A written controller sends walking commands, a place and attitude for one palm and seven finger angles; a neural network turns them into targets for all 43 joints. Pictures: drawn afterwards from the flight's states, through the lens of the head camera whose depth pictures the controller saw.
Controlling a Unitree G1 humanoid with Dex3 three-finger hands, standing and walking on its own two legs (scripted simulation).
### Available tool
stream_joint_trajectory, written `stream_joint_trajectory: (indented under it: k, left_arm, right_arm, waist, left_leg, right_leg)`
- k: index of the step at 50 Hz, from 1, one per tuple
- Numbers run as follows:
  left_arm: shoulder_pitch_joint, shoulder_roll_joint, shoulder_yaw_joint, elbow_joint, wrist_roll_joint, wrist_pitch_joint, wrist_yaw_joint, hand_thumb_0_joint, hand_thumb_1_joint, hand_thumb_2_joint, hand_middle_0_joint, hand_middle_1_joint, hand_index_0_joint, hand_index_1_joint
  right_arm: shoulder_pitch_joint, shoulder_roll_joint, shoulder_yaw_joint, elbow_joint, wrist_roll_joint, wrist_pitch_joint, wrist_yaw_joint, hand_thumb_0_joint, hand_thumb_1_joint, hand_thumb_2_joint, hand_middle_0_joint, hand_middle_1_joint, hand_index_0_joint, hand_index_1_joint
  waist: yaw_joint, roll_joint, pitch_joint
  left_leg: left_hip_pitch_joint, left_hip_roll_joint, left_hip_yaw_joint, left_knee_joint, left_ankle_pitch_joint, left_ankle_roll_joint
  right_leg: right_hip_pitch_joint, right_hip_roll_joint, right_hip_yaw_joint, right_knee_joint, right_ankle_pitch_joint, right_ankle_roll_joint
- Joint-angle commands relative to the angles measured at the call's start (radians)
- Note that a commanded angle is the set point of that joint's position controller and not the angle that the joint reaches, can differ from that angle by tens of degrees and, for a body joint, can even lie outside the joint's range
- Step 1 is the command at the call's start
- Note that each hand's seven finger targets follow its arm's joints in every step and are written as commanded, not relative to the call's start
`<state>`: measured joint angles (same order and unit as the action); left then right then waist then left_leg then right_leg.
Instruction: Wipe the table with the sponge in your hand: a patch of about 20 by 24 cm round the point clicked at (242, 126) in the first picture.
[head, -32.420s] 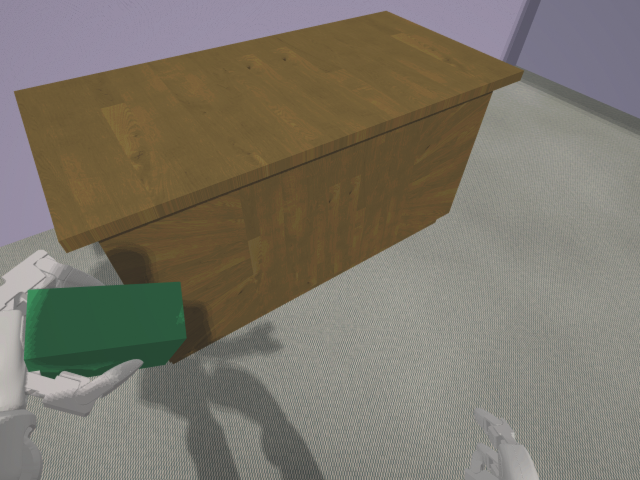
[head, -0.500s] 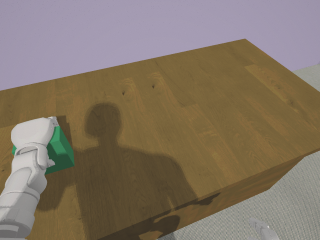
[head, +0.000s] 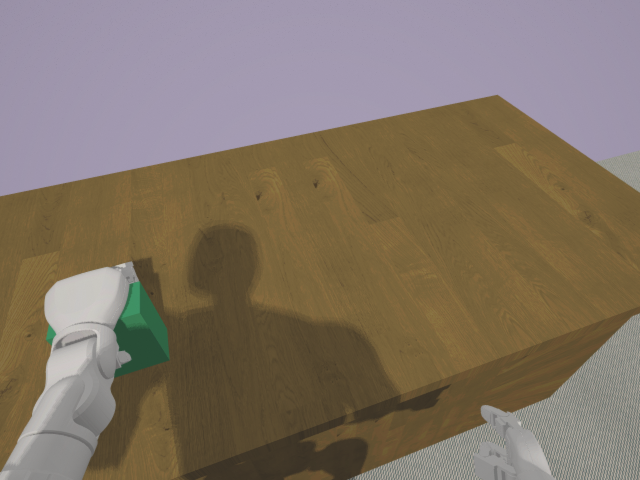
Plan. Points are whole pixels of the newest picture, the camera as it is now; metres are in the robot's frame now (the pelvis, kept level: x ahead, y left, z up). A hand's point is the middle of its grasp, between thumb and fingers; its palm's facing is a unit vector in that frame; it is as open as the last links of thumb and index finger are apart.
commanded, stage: wipe back along the first lane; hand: left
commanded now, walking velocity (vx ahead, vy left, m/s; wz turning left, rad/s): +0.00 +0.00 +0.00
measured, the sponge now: (120, 341) +0.28 +0.32 +0.00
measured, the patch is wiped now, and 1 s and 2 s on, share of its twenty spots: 1.00 1.00 1.00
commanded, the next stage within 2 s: lift the sponge slowly off the table in 0.76 s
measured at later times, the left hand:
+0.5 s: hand (106, 355) +0.23 +0.30 +0.04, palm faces -0.01 -0.08 -1.00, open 10.0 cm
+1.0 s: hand (103, 385) +0.20 +0.29 +0.04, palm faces +0.01 -0.11 -0.99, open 10.0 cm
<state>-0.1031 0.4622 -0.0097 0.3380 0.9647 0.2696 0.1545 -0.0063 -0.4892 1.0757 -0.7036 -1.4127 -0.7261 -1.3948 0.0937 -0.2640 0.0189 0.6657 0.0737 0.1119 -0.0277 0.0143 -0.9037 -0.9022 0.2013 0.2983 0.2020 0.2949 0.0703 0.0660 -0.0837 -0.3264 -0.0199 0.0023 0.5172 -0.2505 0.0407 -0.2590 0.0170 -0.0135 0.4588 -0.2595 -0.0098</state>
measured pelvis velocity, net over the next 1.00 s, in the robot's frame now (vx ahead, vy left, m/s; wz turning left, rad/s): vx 0.00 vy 0.00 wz -0.02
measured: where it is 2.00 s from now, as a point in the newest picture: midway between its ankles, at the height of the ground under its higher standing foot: outside the picture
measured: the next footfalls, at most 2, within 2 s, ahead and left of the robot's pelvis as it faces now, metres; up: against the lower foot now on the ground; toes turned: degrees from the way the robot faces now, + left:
none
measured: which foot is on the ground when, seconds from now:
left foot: down 0.00-1.00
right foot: down 0.00-1.00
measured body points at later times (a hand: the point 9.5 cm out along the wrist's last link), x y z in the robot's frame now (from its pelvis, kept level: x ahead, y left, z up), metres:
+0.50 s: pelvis +0.00 -0.01 +0.00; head -0.01 -0.04 +0.45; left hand +0.23 +0.30 +0.10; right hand +0.22 -0.24 -0.09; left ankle +0.01 +0.09 -0.74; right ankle -0.02 -0.12 -0.74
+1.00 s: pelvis +0.00 +0.00 +0.00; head -0.02 -0.03 +0.45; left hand +0.19 +0.29 +0.10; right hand +0.22 -0.23 -0.08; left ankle +0.01 +0.09 -0.74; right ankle -0.02 -0.12 -0.74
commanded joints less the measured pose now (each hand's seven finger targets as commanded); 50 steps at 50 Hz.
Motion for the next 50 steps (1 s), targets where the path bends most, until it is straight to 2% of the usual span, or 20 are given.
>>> stream_joint_trajectory:
  k: [1,4,7,14,17,19,22,24,27,29,31,34,37,39,40,43,44,47,49,50]
  left_arm:
    - [-0.023,0.118,0.020,-0.130,-0.020,0.017,-0.019,0.000,0.100,1.300,-1.200,-1.600,-1.200,-1.600]
    - [0.001,0.167,0.067,-0.177,-0.034,0.027,-0.013,0.000,0.100,1.300,-1.200,-1.600,-1.200,-1.600]
    - [0.084,0.124,0.040,-0.176,-0.041,0.040,-0.018,0.000,0.100,1.300,-1.200,-1.600,-1.200,-1.600]
    - [0.072,0.152,0.055,-0.239,-0.038,0.044,-0.028,0.000,0.100,1.300,-1.200,-1.600,-1.200,-1.600]
    - [0.151,0.101,0.026,-0.244,-0.044,0.039,-0.032,0.000,0.100,1.300,-1.200,-1.600,-1.200,-1.600]
    - [0.159,0.168,0.087,-0.281,-0.050,0.031,-0.027,0.000,0.100,1.300,-1.200,-1.600,-1.200,-1.600]
    - [0.232,0.097,0.042,-0.299,-0.054,0.033,-0.025,0.000,0.100,1.300,-1.200,-1.600,-1.200,-1.600]
    - [0.260,0.164,0.105,-0.350,-0.062,0.030,-0.015,0.000,0.100,1.300,-1.200,-1.600,-1.200,-1.600]
    - [0.260,0.077,0.029,-0.350,-0.056,0.052,-0.016,0.000,0.100,1.300,-1.200,-1.600,-1.200,-1.600]
    - [0.248,0.126,0.067,-0.395,-0.060,0.056,-0.012,0.000,0.100,1.300,-1.200,-1.600,-1.200,-1.600]
    - [0.273,0.059,0.010,-0.391,-0.051,0.069,-0.013,0.000,0.100,1.300,-1.200,-1.600,-1.200,-1.600]
    - [0.312,0.104,0.053,-0.426,-0.060,0.064,-0.012,0.000,0.100,1.300,-1.200,-1.600,-1.200,-1.600]
    - [0.380,0.044,0.005,-0.432,-0.062,0.073,-0.016,0.000,0.100,1.300,-1.200,-1.600,-1.200,-1.600]
    - [0.360,0.074,0.029,-0.466,-0.057,0.073,-0.010,0.000,0.100,1.300,-1.200,-1.600,-1.200,-1.600]
    - [0.388,0.029,-0.014,-0.488,-0.056,0.079,-0.011,0.000,0.100,1.300,-1.200,-1.600,-1.200,-1.600]
    - [0.435,0.046,0.007,-0.483,-0.061,0.082,-0.006,0.000,0.100,1.300,-1.200,-1.600,-1.200,-1.600]
    - [0.389,0.096,0.049,-0.517,-0.063,0.081,-0.001,0.000,0.100,1.300,-1.200,-1.600,-1.200,-1.600]
    - [0.374,0.048,0.003,-0.519,-0.050,0.093,0.002,0.000,0.100,1.300,-1.200,-1.600,-1.200,-1.600]
    - [0.350,0.117,0.061,-0.573,-0.055,0.088,0.008,0.000,0.100,1.300,-1.200,-1.600,-1.200,-1.600]
    - [0.334,0.089,0.032,-0.586,-0.046,0.092,0.007,0.000,0.100,1.300,-1.200,-1.600,-1.200,-1.600]
  right_arm:
    - [-0.164,-0.131,-0.049,-0.156,-0.006,-0.048,-0.006,0.000,-0.900,-0.900,0.200,0.300,0.200,0.300]
    - [-0.177,-0.139,-0.051,-0.149,-0.007,-0.050,-0.011,0.000,-0.900,-0.900,0.200,0.300,0.200,0.300]
    - [-0.188,-0.131,-0.048,-0.151,-0.005,-0.055,-0.013,0.000,-0.900,-0.900,0.200,0.300,0.200,0.300]
    - [-0.203,-0.134,-0.048,-0.149,-0.011,-0.068,-0.022,0.000,-0.900,-0.900,0.200,0.300,0.200,0.300]
    - [-0.203,-0.123,-0.046,-0.157,-0.011,-0.075,-0.019,0.000,-0.900,-0.900,0.200,0.300,0.200,0.300]
    - [-0.210,-0.131,-0.048,-0.152,-0.014,-0.076,-0.020,0.000,-0.900,-0.900,0.200,0.300,0.200,0.300]
    - [-0.213,-0.120,-0.047,-0.163,-0.015,-0.081,-0.015,0.000,-0.900,-0.900,0.200,0.300,0.200,0.300]
    - [-0.222,-0.126,-0.048,-0.162,-0.016,-0.082,-0.015,0.000,-0.900,-0.900,0.200,0.300,0.200,0.300]
    - [-0.226,-0.116,-0.045,-0.166,-0.015,-0.082,-0.014,0.000,-0.900,-0.900,0.200,0.300,0.200,0.300]
    - [-0.237,-0.123,-0.046,-0.167,-0.016,-0.083,-0.016,0.000,-0.900,-0.900,0.200,0.300,0.200,0.300]
    - [-0.240,-0.108,-0.041,-0.174,-0.014,-0.085,-0.016,0.000,-0.900,-0.900,0.200,0.300,0.200,0.300]
    - [-0.247,-0.117,-0.044,-0.171,-0.017,-0.088,-0.015,0.000,-0.900,-0.900,0.200,0.300,0.200,0.300]
    - [-0.246,-0.107,-0.039,-0.179,-0.016,-0.089,-0.010,0.000,-0.900,-0.900,0.200,0.300,0.200,0.300]
    - [-0.258,-0.111,-0.041,-0.175,-0.017,-0.090,-0.008,0.000,-0.900,-0.900,0.200,0.300,0.200,0.300]
    - [-0.248,-0.105,-0.042,-0.192,-0.016,-0.088,-0.005,0.000,-0.900,-0.900,0.200,0.300,0.200,0.300]
    - [-0.256,-0.102,-0.040,-0.184,-0.015,-0.091,-0.003,0.000,-0.900,-0.900,0.200,0.300,0.200,0.300]
    - [-0.264,-0.109,-0.040,-0.180,-0.016,-0.088,-0.008,0.000,-0.900,-0.900,0.200,0.300,0.200,0.300]
    - [-0.264,-0.100,-0.040,-0.184,-0.018,-0.091,-0.010,0.000,-0.900,-0.900,0.200,0.300,0.200,0.300]
    - [-0.275,-0.105,-0.039,-0.184,-0.020,-0.092,-0.014,0.000,-0.900,-0.900,0.200,0.300,0.200,0.300]
    - [-0.264,-0.101,-0.041,-0.190,-0.021,-0.090,-0.015,0.000,-0.900,-0.900,0.200,0.300,0.200,0.300]
  waist:
    - [0.012,-0.073,-0.118]
    - [0.018,-0.078,-0.126]
    - [0.024,-0.099,-0.099]
    - [0.026,-0.076,-0.100]
    - [0.030,-0.095,-0.098]
    - [0.035,-0.086,-0.106]
    - [0.037,-0.104,-0.090]
    - [0.045,-0.078,-0.100]
    - [0.034,-0.086,-0.049]
    - [0.038,-0.096,-0.070]
    - [0.037,-0.082,-0.070]
    - [0.045,-0.090,-0.079]
    - [0.045,-0.097,-0.058]
    - [0.046,-0.077,-0.052]
    - [0.048,-0.060,-0.068]
    - [0.053,-0.093,-0.057]
    - [0.051,-0.072,-0.056]
    - [0.051,-0.076,-0.041]
    - [0.057,-0.054,-0.064]
    - [0.054,-0.048,-0.086]
  left_leg:
    - [0.107,0.004,-0.075,-0.059,0.220,0.004]
    - [0.109,0.003,-0.072,-0.063,0.210,0.005]
    - [0.104,-0.004,-0.068,-0.061,0.209,0.006]
    - [0.122,-0.006,-0.067,-0.067,0.189,0.010]
    - [0.120,-0.009,-0.066,-0.057,0.206,0.009]
    - [0.122,-0.008,-0.067,-0.057,0.203,0.009]
    - [0.117,-0.009,-0.063,-0.051,0.210,0.007]
    - [0.125,-0.009,-0.069,-0.051,0.217,0.006]
    - [0.122,-0.003,-0.069,-0.057,0.197,0.006]
    - [0.132,-0.002,-0.074,-0.062,0.196,0.007]
    - [0.135,-0.004,-0.070,-0.061,0.201,0.007]
    - [0.142,-0.001,-0.074,-0.061,0.206,0.007]
    - [0.132,0.001,-0.075,-0.062,0.205,0.005]
    - [0.136,0.005,-0.083,-0.069,0.194,0.003]
    - [0.131,0.005,-0.079,-0.070,0.191,0.007]
    - [0.135,0.005,-0.081,-0.064,0.199,0.004]
    - [0.136,0.010,-0.088,-0.076,0.186,0.003]
    - [0.146,0.009,-0.087,-0.076,0.189,0.006]
    - [0.159,0.011,-0.096,-0.085,0.185,0.007]
    - [0.162,0.005,-0.088,-0.078,0.197,0.012]
  right_leg:
    - [0.042,0.018,0.038,-0.047,0.225,-0.072]
    - [0.066,0.017,0.056,-0.047,0.241,-0.074]
    - [0.068,0.016,0.054,-0.053,0.247,-0.067]
    - [0.072,0.017,0.075,-0.063,0.227,-0.072]
    - [0.077,0.015,0.065,-0.057,0.256,-0.066]
    - [0.089,0.014,0.086,-0.053,0.270,-0.070]
    - [0.081,0.013,0.072,-0.051,0.281,-0.063]
    - [0.096,0.013,0.093,-0.046,0.296,-0.069]
    - [0.050,0.018,0.075,-0.061,0.237,-0.064]
    - [0.067,0.018,0.093,-0.060,0.242,-0.068]
    - [0.063,0.017,0.074,-0.059,0.230,-0.064]
    - [0.078,0.018,0.093,-0.056,0.250,-0.069]
    - [0.069,0.018,0.074,-0.056,0.234,-0.063]
    - [0.059,0.023,0.090,-0.056,0.207,-0.070]
    - [0.068,0.022,0.063,-0.052,0.191,-0.066]
    - [0.069,0.020,0.076,-0.056,0.212,-0.065]
    - [0.068,0.023,0.090,-0.055,0.192,-0.070]
    - [0.057,0.025,0.072,-0.063,0.170,-0.068]
    - [0.079,0.025,0.092,-0.063,0.169,-0.072]
    - [0.089,0.023,0.073,-0.060,0.179,-0.070]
